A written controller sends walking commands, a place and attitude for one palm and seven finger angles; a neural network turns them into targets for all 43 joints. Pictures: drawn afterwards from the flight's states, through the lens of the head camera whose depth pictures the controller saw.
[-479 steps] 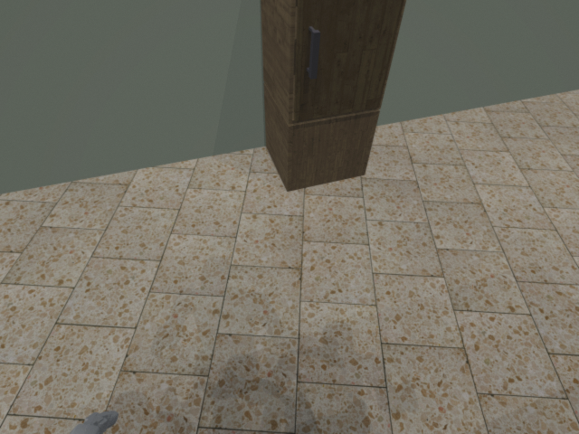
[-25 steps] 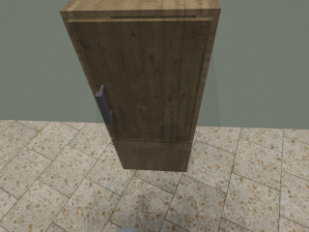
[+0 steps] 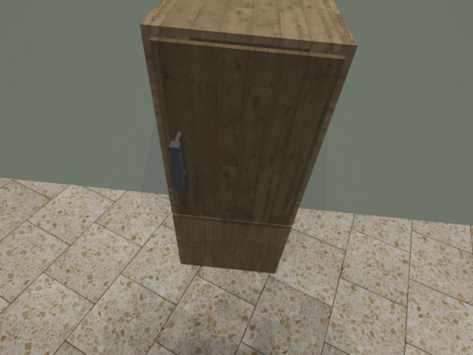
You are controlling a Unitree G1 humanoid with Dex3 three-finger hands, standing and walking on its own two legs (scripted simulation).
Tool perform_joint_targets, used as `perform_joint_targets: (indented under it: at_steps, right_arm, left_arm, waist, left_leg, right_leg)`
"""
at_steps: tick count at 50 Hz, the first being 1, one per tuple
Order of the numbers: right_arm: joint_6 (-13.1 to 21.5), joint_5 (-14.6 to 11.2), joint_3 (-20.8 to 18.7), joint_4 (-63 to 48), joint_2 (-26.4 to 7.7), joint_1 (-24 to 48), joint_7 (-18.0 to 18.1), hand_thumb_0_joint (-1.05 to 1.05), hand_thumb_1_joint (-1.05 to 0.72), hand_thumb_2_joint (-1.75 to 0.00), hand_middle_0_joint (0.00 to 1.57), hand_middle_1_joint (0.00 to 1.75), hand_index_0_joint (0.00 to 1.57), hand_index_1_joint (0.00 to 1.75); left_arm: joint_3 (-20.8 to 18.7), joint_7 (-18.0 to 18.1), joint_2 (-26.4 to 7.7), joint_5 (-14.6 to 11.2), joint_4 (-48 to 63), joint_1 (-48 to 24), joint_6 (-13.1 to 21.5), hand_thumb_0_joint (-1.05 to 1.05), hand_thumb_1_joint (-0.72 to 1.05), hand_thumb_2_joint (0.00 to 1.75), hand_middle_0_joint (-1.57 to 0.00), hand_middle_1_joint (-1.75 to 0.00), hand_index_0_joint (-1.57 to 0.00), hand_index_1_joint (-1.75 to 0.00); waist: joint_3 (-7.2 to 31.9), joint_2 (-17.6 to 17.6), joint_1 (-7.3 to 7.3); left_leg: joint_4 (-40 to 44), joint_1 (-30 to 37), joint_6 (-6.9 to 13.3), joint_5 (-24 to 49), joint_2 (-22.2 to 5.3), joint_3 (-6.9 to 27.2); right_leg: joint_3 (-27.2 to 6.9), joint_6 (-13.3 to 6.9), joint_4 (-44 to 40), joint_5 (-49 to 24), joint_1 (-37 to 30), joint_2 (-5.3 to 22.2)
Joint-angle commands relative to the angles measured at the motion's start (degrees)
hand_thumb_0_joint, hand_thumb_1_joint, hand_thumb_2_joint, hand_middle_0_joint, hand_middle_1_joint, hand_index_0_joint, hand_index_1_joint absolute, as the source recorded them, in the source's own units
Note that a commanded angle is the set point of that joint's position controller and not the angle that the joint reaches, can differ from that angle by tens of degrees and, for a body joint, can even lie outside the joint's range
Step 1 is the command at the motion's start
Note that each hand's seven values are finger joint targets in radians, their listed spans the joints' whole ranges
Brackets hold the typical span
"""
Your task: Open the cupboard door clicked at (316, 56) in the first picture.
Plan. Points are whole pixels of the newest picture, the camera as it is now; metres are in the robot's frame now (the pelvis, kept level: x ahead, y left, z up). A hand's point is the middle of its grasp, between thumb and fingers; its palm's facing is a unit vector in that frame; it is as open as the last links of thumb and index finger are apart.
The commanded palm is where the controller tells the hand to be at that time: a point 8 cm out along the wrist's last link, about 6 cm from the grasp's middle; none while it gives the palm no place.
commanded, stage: come to a stop and stand still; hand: left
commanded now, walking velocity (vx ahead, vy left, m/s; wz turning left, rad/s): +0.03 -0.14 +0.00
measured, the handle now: (179, 161) +0.60 +0.19 -0.07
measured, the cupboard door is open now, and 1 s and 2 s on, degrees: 0 0 0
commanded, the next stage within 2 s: look again from close up in 0.56 s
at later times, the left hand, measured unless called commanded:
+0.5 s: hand out of the picture +0.04 +0.15 -0.18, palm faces +0.06 -0.97 -0.22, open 7.2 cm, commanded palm none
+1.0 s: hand out of the picture -0.03 +0.17 -0.18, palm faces +0.03 -0.98 -0.20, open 7.4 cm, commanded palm none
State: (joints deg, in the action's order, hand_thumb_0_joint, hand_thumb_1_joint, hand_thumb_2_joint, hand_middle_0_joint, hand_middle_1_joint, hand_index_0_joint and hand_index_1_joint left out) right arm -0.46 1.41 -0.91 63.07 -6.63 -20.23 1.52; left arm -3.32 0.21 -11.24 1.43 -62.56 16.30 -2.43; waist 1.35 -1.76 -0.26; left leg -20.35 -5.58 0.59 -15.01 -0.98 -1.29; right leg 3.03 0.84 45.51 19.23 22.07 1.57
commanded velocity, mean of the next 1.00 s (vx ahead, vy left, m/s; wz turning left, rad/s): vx -0.01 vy -0.01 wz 0.00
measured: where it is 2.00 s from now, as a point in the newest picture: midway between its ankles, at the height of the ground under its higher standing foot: outside the picture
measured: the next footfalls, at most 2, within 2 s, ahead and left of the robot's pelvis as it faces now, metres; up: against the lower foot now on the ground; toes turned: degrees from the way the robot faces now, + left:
right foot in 0.18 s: +0.05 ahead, -0.12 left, +0.00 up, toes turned -5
right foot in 1.84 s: +0.15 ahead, -0.11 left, +0.00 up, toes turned -4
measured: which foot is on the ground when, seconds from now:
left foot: down 0.00-1.00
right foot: up 0.00-0.16, down 0.18-1.00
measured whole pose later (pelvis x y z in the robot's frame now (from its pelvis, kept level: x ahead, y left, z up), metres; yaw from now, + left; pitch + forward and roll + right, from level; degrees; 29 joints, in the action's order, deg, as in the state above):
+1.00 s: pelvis -0.02 +0.00 -0.01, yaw -1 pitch -2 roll +0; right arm 0.5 1.1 0.9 60.9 -8.0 -19.3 1.5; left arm 0.2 1.4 -8.2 0.8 -64.0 17.4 0.2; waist -0.7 1.3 -0.4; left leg -27.5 -9.9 1.2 -16.2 0.5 -3.1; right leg 3.7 -0.3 28.7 12.6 14.5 2.3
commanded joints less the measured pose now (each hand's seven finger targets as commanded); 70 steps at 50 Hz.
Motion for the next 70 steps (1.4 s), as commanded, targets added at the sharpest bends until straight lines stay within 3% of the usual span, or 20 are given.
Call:
perform_joint_targets:
  at_steps: [1,4,6,7,9,10,12,18,32,33,34,35,36,38,40,42,46,50,63,70]
  right_arm:
    - [2.33,0.13,-1.72,-1.18,-8.80,-2.96,1.17,0.00,-0.90,-0.90,0.20,0.30,0.20,0.30]
    - [2.19,0.29,-1.88,0.30,-9.19,-4.59,1.57,0.00,-0.90,-0.90,0.20,0.30,0.20,0.30]
    - [1.97,-0.25,-2.05,0.77,-9.36,-3.40,1.74,0.00,-0.90,-0.90,0.20,0.30,0.20,0.30]
    - [2.02,-0.56,-2.13,0.79,-8.94,-3.15,1.79,0.00,-0.90,-0.90,0.20,0.30,0.20,0.30]
    - [2.26,-1.42,-1.38,0.37,-4.97,-3.64,1.40,0.00,-0.90,-0.90,0.20,0.30,0.20,0.30]
    - [2.06,-1.51,-0.99,0.41,-3.50,-3.04,1.16,0.00,-0.90,-0.90,0.20,0.30,0.20,0.30]
    - [1.16,-0.98,-0.96,1.55,-3.04,-3.49,1.31,0.00,-0.90,-0.90,0.20,0.30,0.20,0.30]
    - [1.41,-0.73,-0.40,3.66,-3.72,-2.71,1.40,0.00,-0.90,-0.90,0.20,0.30,0.20,0.30]
    - [0.95,-0.83,-0.31,2.47,-5.44,-0.04,1.28,0.00,-0.90,-0.90,0.20,0.30,0.20,0.30]
    - [1.98,-1.13,-0.61,-1.68,-8.24,6.44,0.49,0.00,-0.90,-0.90,0.20,0.30,0.20,0.30]
    - [1.30,-1.24,-0.35,-4.46,-4.64,3.55,0.41,0.00,-0.90,-0.90,0.20,0.30,0.20,0.30]
    - [1.21,-1.16,-0.40,-4.51,-4.60,3.23,0.46,0.00,-0.90,-0.90,0.20,0.30,0.20,0.30]
    - [0.92,-1.22,-0.28,-3.84,-3.33,1.20,0.10,0.00,-0.90,-0.90,0.20,0.30,0.20,0.30]
    - [1.31,-0.59,-0.03,-3.69,-4.63,-2.61,-0.26,0.00,-0.90,-0.90,0.20,0.30,0.20,0.30]
    - [1.65,-0.25,0.00,-4.52,-6.46,-1.49,-0.23,0.00,-0.90,-0.90,0.20,0.30,0.20,0.30]
    - [2.05,-0.18,0.32,-5.16,-6.52,0.72,-0.16,0.00,-0.90,-0.90,0.20,0.30,0.20,0.30]
    - [2.27,-0.35,0.50,-5.30,-7.01,-0.13,0.05,0.00,-0.90,-0.90,0.20,0.30,0.20,0.30]
    - [2.24,-0.19,0.54,-4.51,-7.57,-0.97,0.01,0.00,-0.90,-0.90,0.20,0.30,0.20,0.30]
    - [3.10,-0.52,0.86,-1.29,-5.77,-3.05,0.31,0.00,-0.90,-0.90,0.20,0.30,0.20,0.30]
    - [2.47,0.17,0.48,-1.59,-5.55,-2.68,-0.17,0.00,-0.90,-0.90,0.20,0.30,0.20,0.30]
  left_arm:
    - [0.57,-0.58,-1.09,-0.25,4.01,-5.02,2.69,0.00,0.90,0.90,-0.20,-0.30,-0.20,-0.30]
    - [1.05,-0.04,-0.11,-0.94,3.79,-5.12,2.84,0.00,0.90,0.90,-0.20,-0.30,-0.20,-0.30]
    - [0.91,0.18,-0.77,-1.14,2.31,-1.90,2.87,0.00,0.90,0.90,-0.20,-0.30,-0.20,-0.30]
    - [0.74,0.36,-1.11,-1.15,1.15,1.11,3.11,0.00,0.90,0.90,-0.20,-0.30,-0.20,-0.30]
    - [0.42,1.37,-4.57,-0.99,-0.94,4.96,3.75,0.00,0.90,0.90,-0.20,-0.30,-0.20,-0.30]
    - [0.66,1.59,-5.53,-1.17,-1.41,4.18,3.84,0.00,0.90,0.90,-0.20,-0.30,-0.20,-0.30]
    - [0.80,1.91,-4.57,-1.20,-1.09,2.47,3.88,0.00,0.90,0.90,-0.20,-0.30,-0.20,-0.30]
    - [1.61,2.07,-2.24,-1.49,-0.86,0.35,3.44,0.00,0.90,0.90,-0.20,-0.30,-0.20,-0.30]
    - [2.06,1.97,-2.91,-1.15,-1.13,1.00,3.48,0.00,0.90,0.90,-0.20,-0.30,-0.20,-0.30]
    - [1.49,4.48,-5.05,-0.35,-3.50,7.68,5.23,0.00,0.90,0.90,-0.20,-0.30,-0.20,-0.30]
    - [0.98,4.12,-7.72,-0.24,-0.88,7.59,5.82,0.00,0.90,0.90,-0.20,-0.30,-0.20,-0.30]
    - [1.71,3.51,-6.19,-0.19,-0.02,5.17,5.85,0.00,0.90,0.90,-0.20,-0.30,-0.20,-0.30]
    - [1.88,3.06,-6.14,-0.27,0.22,2.57,5.63,0.00,0.90,0.90,-0.20,-0.30,-0.20,-0.30]
    - [2.08,2.46,-4.17,-0.52,1.29,0.82,4.98,0.00,0.90,0.90,-0.20,-0.30,-0.20,-0.30]
    - [2.33,2.18,-2.47,-0.66,1.97,0.47,4.21,0.00,0.90,0.90,-0.20,-0.30,-0.20,-0.30]
    - [2.56,1.74,-2.39,-0.53,1.60,1.20,3.66,0.00,0.90,0.90,-0.20,-0.30,-0.20,-0.30]
    - [2.84,1.26,-2.04,-0.45,0.71,2.93,3.52,0.00,0.90,0.90,-0.20,-0.30,-0.20,-0.30]
    - [2.92,1.18,-1.81,-0.44,0.52,3.96,3.32,0.00,0.90,0.90,-0.20,-0.30,-0.20,-0.30]
    - [2.69,1.52,-1.77,-0.65,-0.01,3.40,4.20,0.00,0.90,0.90,-0.20,-0.30,-0.20,-0.30]
    - [1.78,0.72,-1.99,0.06,0.07,4.84,3.86,0.00,0.90,0.90,-0.20,-0.30,-0.20,-0.30]
  waist:
    - [-8.24,8.26,1.99]
    - [-4.46,10.37,2.57]
    - [-2.82,10.13,1.10]
    - [-1.03,8.15,-0.14]
    - [2.97,-2.24,-0.41]
    - [1.51,-4.56,-0.06]
    - [0.49,-8.19,0.57]
    - [-3.74,2.79,0.22]
    - [-5.63,1.30,0.40]
    - [-6.94,0.03,-2.60]
    - [-1.07,-0.49,0.05]
    - [-1.53,3.74,0.79]
    - [-0.69,2.61,1.94]
    - [-0.37,0.88,2.86]
    - [-4.26,2.18,1.74]
    - [-7.64,8.83,0.38]
    - [-9.22,3.03,-0.34]
    - [-9.47,3.05,-0.49]
    - [-4.30,1.73,0.08]
    - [-9.69,1.81,-0.34]
  left_leg:
    - [9.40,2.53,7.33,10.29,-13.29,10.66]
    - [3.47,4.96,7.72,29.40,-13.94,9.36]
    - [-0.61,2.99,5.65,33.53,-12.14,7.80]
    - [-3.39,0.96,3.74,31.65,-10.69,6.33]
    - [-7.11,-10.25,-0.54,11.70,-5.59,1.18]
    - [-5.63,-12.13,-1.50,0.37,-3.30,-0.23]
    - [-5.45,-8.36,-1.81,0.27,-3.88,-0.19]
    - [-0.75,-4.09,-1.23,14.56,-5.83,1.64]
    - [0.82,-2.20,-1.08,8.95,-5.48,1.40]
    - [-13.47,-9.92,-2.07,5.46,-4.18,-2.52]
    - [-15.74,-11.46,-0.75,-8.87,-3.18,0.81]
    - [-14.75,-10.03,-0.72,-9.60,-3.08,0.64]
    - [-11.85,-6.52,-0.77,-7.69,-3.32,-0.74]
    - [-6.80,-3.12,-0.15,-0.68,-3.06,0.98]
    - [-3.04,-8.04,1.03,-1.59,-5.42,3.39]
    - [1.28,-12.06,1.66,-2.75,-5.97,5.57]
    - [4.21,-15.17,2.16,-8.07,-5.48,6.18]
    - [5.50,-15.86,2.41,-12.30,-5.01,6.66]
    - [1.14,-8.93,2.03,4.17,-4.71,3.70]
    - [-1.22,-13.66,2.88,-13.07,-3.50,3.08]
  right_leg:
    - [-0.56,1.00,-1.49,1.89,8.42,1.19]
    - [0.30,0.80,-10.11,4.27,1.56,0.63]
    - [0.69,0.46,-19.39,-4.00,-5.74,0.02]
    - [0.40,0.33,-24.91,-12.92,-11.32,0.62]
    - [-7.96,-2.45,-22.92,-35.64,-25.57,9.74]
    - [-8.97,-4.77,-22.42,-39.43,-24.63,13.44]
    - [-8.36,-5.86,-23.63,-35.19,-19.91,11.67]
    - [-4.03,-3.18,-22.94,-27.33,-15.83,5.55]
    - [-4.90,-2.59,-27.36,-20.36,-14.01,5.37]
    - [-9.14,1.12,-23.47,-52.26,-15.31,9.00]
    - [-12.61,-2.14,-23.29,-51.43,-19.02,13.57]
    - [-11.34,-5.83,-24.36,-43.69,-16.32,13.09]
    - [-8.07,-6.83,-25.39,-29.51,-12.69,11.34]
    - [-5.95,-5.30,-24.28,-7.27,-7.57,7.01]
    - [-5.10,-3.81,-24.63,1.83,-6.18,4.18]
    - [-4.16,-3.14,-21.74,-0.13,-7.32,2.98]
    - [-3.68,-2.70,-21.51,-0.69,-9.20,2.89]
    - [-3.86,-2.64,-21.13,0.36,-8.37,2.97]
    - [-4.84,-2.93,-20.36,-9.64,-9.98,4.54]
    - [-7.14,-4.96,-20.06,9.50,-5.78,4.07]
